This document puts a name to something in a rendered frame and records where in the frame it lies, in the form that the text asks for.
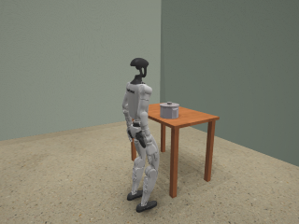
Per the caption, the robot right upper arm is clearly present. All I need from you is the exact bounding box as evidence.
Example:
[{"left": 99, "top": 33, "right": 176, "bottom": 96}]
[{"left": 136, "top": 84, "right": 152, "bottom": 119}]

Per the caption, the right robot forearm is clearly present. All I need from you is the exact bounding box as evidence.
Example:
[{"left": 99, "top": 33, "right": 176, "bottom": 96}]
[{"left": 139, "top": 112, "right": 153, "bottom": 146}]

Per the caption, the robot right thigh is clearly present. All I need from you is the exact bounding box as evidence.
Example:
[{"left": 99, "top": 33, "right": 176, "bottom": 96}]
[{"left": 138, "top": 133, "right": 160, "bottom": 176}]

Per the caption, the pot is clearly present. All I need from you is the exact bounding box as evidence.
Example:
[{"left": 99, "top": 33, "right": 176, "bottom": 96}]
[{"left": 160, "top": 106, "right": 179, "bottom": 119}]

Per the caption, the left robot forearm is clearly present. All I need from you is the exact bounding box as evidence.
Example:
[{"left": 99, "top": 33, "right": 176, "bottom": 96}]
[{"left": 122, "top": 108, "right": 133, "bottom": 128}]

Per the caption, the robot left upper arm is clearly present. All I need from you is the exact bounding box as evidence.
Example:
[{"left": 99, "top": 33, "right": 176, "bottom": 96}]
[{"left": 122, "top": 81, "right": 131, "bottom": 110}]

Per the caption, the table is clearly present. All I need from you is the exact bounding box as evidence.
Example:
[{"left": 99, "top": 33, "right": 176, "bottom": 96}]
[{"left": 131, "top": 103, "right": 220, "bottom": 198}]

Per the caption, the robot left hand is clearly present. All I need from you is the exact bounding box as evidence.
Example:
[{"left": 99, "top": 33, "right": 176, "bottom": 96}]
[{"left": 126, "top": 127, "right": 133, "bottom": 142}]

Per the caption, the robot left shin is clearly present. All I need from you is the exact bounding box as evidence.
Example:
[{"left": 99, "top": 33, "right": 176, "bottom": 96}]
[{"left": 131, "top": 161, "right": 146, "bottom": 195}]

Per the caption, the robot right hand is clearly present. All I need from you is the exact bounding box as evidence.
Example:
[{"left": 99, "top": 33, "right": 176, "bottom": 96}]
[{"left": 146, "top": 144, "right": 158, "bottom": 164}]

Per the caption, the lid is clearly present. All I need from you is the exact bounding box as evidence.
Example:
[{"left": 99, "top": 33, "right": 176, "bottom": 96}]
[{"left": 159, "top": 103, "right": 179, "bottom": 107}]

